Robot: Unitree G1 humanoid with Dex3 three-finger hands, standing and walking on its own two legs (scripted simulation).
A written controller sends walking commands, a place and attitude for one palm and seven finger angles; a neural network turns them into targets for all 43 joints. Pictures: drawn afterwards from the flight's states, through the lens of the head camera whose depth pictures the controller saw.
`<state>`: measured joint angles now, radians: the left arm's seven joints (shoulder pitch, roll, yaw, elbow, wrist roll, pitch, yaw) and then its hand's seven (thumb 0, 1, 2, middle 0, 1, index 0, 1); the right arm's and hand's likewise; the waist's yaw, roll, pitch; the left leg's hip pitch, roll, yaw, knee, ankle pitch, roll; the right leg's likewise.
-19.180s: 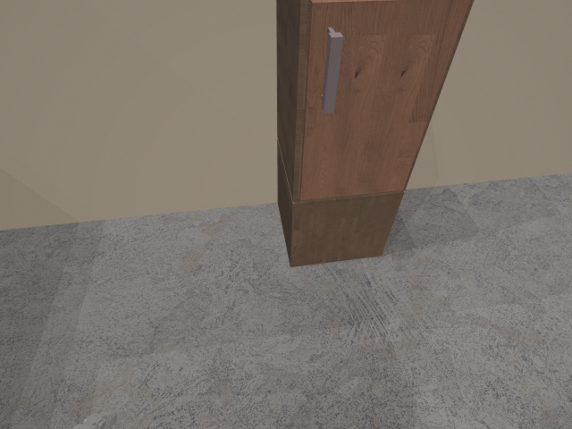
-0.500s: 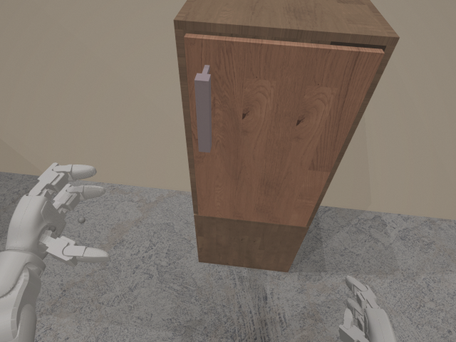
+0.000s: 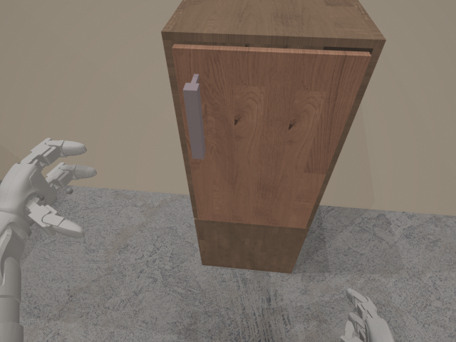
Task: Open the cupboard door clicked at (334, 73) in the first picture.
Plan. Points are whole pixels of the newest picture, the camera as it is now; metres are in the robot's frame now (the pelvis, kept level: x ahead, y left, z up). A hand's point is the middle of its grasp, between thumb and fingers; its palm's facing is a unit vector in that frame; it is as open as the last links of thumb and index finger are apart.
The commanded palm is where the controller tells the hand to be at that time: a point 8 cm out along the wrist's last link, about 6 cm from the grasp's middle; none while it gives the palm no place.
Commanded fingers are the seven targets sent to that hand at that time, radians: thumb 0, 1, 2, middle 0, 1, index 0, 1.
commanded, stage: raise the hand with hooked fingers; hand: left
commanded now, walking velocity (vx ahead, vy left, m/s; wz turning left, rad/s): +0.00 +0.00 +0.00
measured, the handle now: (197, 118) +0.53 +0.11 +0.12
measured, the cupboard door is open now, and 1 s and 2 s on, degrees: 0 0 0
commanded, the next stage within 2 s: move the hooked fingers beside the handle in 0.36 s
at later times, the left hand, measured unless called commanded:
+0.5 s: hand (80, 195) +0.29 +0.26 +0.14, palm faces +0.04 -1.00 -0.04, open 14.0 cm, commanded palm +0.27 +0.30 +0.14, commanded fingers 0.00 -0.50 0.30 -0.30 -1.20 -0.30 -1.20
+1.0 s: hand (112, 167) +0.36 +0.24 +0.13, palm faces +0.00 -1.00 -0.01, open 14.0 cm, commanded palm +0.34 +0.28 +0.13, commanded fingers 0.00 -0.50 0.30 -0.30 -1.20 -0.30 -1.20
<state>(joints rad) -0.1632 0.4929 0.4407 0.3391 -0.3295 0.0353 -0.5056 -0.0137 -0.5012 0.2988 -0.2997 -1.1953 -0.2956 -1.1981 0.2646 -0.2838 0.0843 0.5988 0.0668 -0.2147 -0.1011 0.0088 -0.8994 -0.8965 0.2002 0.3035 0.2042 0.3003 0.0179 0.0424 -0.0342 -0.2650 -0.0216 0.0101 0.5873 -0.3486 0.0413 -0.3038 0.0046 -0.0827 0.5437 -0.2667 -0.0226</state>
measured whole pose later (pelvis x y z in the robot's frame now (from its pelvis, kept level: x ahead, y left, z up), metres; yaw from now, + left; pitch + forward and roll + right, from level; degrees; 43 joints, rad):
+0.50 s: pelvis +0.00 -0.02 +0.00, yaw -1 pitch +1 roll -1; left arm -0.12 0.44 0.45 0.32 -0.33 -0.02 -0.48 -0.02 -0.50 0.30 -0.30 -1.20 -0.30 -1.20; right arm 0.25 -0.28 0.08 0.60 0.06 -0.22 -0.10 0.01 -0.90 -0.90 0.20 0.30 0.20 0.30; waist 0.02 0.04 -0.04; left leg -0.25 0.00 0.01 0.58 -0.34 0.02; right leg -0.30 0.02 -0.08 0.55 -0.27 -0.04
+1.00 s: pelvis +0.00 -0.01 +0.00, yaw -1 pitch +4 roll -1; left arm -0.36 0.44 0.40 0.55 -0.27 -0.05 -0.41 -0.01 -0.50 0.30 -0.30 -1.20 -0.30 -1.20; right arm 0.30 -0.28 0.07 0.62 0.06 -0.19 -0.09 0.01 -0.90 -0.90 0.20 0.30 0.20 0.30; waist -0.02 0.03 -0.04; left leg -0.30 -0.01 0.03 0.58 -0.34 0.03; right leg -0.36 0.01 -0.06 0.56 -0.26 -0.03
